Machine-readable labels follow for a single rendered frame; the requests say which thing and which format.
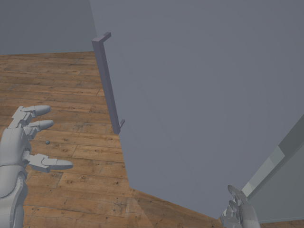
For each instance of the fridge door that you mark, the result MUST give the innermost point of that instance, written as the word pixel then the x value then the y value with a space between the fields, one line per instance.
pixel 207 88

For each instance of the robot left hand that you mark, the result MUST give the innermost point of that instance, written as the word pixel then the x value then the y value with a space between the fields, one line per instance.
pixel 15 140

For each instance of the handle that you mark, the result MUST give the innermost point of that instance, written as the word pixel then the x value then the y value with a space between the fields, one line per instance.
pixel 100 56

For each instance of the robot right hand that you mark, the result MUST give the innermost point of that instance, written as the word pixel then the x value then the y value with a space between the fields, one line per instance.
pixel 246 216

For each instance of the robot left forearm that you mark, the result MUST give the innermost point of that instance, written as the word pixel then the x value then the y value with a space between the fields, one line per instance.
pixel 13 191

